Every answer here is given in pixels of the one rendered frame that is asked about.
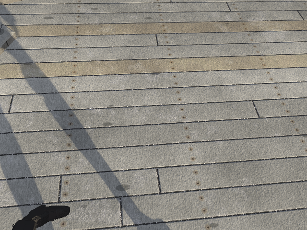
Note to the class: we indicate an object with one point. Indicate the robot left hand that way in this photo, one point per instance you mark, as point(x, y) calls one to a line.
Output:
point(41, 215)

